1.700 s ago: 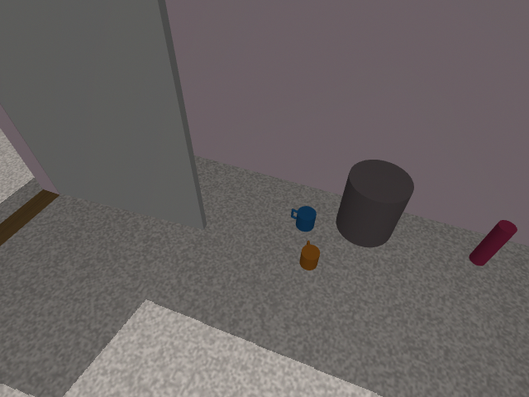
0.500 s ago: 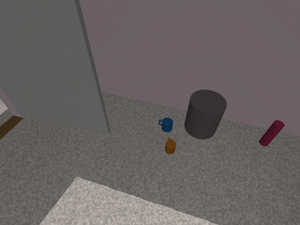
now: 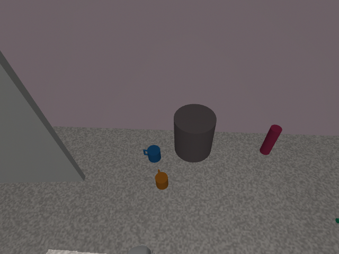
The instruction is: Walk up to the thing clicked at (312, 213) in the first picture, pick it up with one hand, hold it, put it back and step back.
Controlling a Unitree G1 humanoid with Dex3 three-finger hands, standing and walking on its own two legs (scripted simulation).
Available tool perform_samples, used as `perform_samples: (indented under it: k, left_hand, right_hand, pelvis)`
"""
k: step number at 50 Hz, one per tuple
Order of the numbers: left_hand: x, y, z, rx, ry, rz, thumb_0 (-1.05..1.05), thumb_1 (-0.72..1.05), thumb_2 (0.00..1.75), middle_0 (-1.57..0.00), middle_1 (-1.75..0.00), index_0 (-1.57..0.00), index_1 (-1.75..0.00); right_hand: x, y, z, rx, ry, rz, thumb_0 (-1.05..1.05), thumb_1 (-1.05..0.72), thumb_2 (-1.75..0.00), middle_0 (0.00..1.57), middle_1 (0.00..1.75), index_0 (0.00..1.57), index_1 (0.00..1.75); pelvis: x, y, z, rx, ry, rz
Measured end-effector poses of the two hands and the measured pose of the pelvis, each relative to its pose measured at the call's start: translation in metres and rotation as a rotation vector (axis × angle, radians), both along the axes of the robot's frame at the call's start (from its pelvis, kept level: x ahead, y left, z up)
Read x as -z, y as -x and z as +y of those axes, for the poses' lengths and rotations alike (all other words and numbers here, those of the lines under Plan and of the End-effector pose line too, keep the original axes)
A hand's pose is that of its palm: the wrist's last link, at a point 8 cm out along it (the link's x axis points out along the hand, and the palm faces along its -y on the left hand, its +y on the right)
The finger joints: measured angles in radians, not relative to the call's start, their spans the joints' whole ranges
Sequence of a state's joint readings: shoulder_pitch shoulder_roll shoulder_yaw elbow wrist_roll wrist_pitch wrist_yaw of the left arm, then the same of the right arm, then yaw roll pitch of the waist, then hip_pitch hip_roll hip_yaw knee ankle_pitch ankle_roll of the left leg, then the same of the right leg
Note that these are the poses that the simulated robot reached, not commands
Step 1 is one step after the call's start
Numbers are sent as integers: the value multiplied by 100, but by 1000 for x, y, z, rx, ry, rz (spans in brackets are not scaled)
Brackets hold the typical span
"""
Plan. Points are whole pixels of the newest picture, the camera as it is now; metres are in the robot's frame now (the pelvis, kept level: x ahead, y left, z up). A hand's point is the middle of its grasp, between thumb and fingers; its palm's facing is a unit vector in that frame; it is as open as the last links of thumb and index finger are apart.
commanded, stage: walk up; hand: left
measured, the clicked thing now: (151, 153) +0.91 +0.22 -0.73
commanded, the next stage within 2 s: none
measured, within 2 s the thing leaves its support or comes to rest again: neither
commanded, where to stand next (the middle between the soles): +0.47 +0.09 m, yaw -18 degrees
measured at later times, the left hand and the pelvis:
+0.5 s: hand (81, 182) +0.36 +0.33 -0.12, palm faces -0.25 -0.88 -0.42, open 7.4 cm; pelvis +0.21 +0.07 +0.00, yaw -9 degrees
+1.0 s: hand (75, 158) +0.46 +0.39 -0.14, palm faces -0.25 -0.85 -0.47, open 7.4 cm; pelvis +0.37 +0.11 -0.02, yaw -15 degrees
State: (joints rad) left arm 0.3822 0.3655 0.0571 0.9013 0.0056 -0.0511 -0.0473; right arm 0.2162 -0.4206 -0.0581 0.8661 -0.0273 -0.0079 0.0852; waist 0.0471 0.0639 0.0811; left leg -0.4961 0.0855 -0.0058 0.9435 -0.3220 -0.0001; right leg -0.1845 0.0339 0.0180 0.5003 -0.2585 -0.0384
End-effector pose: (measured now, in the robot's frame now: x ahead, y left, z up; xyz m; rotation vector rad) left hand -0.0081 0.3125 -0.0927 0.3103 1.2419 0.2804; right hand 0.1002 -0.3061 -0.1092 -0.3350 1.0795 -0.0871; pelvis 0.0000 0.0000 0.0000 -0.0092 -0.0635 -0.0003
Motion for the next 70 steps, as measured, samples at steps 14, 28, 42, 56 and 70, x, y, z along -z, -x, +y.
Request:
perform_samples:
  k: [14,28,42,56,70]
  left_hand:
    - [25,-210,75,234,-27,-47,0,90,90,-20,-30,-20,-30]
    - [-8,-406,46,416,-35,-167,0,90,90,-20,-30,-20,-30]
    - [-20,-447,57,345,-77,-156,0,90,90,-21,-30,-20,-30]
    - [33,-520,142,377,-65,-16,0,90,90,-20,-30,-20,-30]
    - [26,-602,110,451,-15,-14,0,90,90,-20,-30,-20,-30]
  right_hand:
    - [-12,-58,41,182,96,-28,1,-90,-89,20,30,20,29]
    - [10,-77,63,313,12,132,1,-90,-89,21,30,21,30]
    - [14,-214,59,266,-11,41,1,-90,-89,21,30,20,29]
    - [-3,-300,114,312,92,-18,0,-90,-89,20,30,20,29]
    - [1,-274,128,418,80,92,1,-90,-89,21,30,21,30]
  pelvis:
    - [17,-124,66,99,-2,29]
    - [9,-230,69,174,-35,31]
    - [5,-317,72,236,-10,6]
    - [25,-397,138,287,-2,16]
    - [14,-438,136,337,-23,21]
